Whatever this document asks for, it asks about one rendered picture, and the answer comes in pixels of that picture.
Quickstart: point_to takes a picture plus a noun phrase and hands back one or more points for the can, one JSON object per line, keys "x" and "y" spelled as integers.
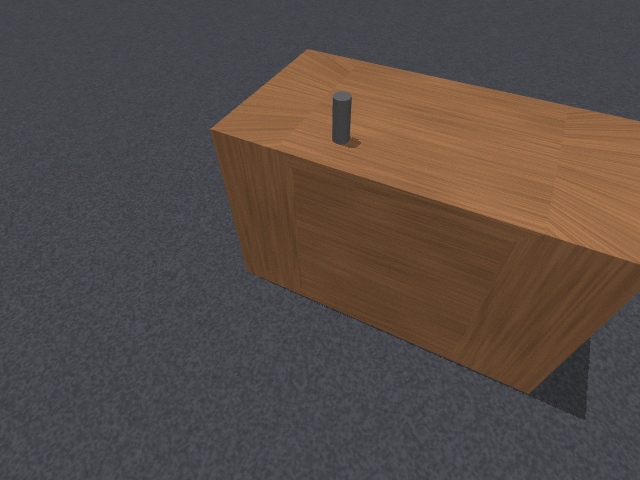
{"x": 341, "y": 117}

